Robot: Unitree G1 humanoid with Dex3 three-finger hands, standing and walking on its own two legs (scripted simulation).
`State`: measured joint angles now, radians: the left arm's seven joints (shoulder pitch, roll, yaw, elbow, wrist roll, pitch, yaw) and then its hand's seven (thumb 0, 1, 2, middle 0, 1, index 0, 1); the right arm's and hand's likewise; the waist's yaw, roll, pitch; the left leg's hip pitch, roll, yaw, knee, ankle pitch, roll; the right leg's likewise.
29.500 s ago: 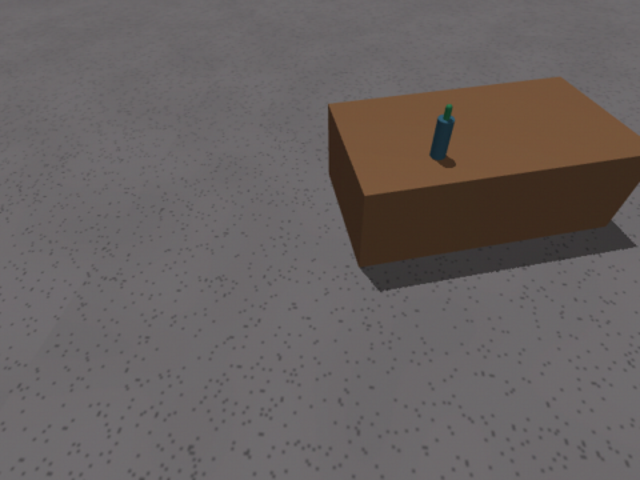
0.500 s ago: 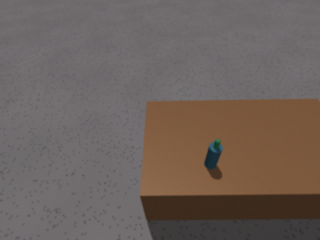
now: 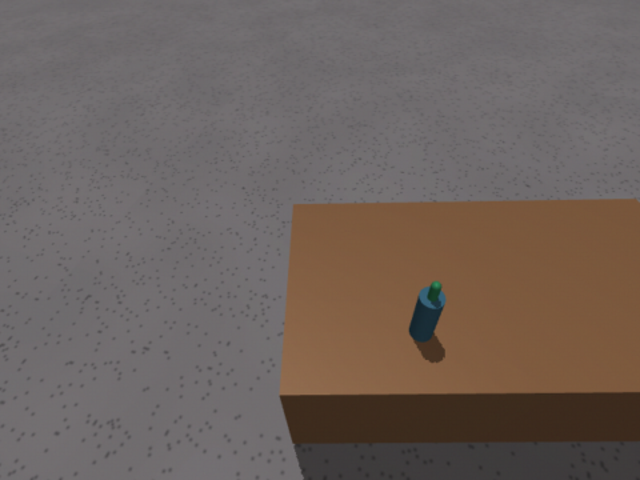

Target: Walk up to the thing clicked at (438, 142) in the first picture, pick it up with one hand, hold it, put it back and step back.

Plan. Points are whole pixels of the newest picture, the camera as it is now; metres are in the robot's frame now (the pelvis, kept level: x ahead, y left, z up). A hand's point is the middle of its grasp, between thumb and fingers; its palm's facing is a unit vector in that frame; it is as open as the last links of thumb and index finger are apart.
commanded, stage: stand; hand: right
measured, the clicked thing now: (428, 309) +0.52 -0.21 -0.29
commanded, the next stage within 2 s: step back in 0.18 s
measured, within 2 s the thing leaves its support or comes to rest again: neither
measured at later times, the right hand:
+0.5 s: hand out of the picture +0.05 -0.28 -0.17, palm faces -0.01 +0.92 -0.39, open 7.3 cm
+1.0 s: hand out of the picture -0.09 -0.21 -0.15, palm faces +0.03 +0.89 -0.45, open 7.3 cm
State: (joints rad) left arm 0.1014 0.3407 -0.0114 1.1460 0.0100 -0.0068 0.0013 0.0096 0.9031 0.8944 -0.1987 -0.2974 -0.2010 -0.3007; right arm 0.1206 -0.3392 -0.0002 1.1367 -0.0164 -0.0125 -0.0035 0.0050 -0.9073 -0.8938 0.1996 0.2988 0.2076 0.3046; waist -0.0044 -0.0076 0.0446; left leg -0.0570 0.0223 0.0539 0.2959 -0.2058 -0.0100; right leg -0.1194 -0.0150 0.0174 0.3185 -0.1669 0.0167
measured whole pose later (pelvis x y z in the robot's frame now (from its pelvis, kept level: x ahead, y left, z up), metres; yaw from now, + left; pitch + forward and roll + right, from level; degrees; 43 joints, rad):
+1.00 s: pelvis -0.16 +0.06 -0.01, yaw -3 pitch -1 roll -1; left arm 0.13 0.39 0.07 0.87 0.02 0.08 0.02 0.01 0.90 0.89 -0.20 -0.30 -0.20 -0.30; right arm 0.16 -0.34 -0.05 0.88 -0.02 0.02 -0.03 0.01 -0.90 -0.89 0.20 0.30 0.21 0.31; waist 0.00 -0.07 0.20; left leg -0.25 -0.04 0.06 0.54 -0.26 0.08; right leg -0.36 0.09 0.16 0.92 -0.43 0.02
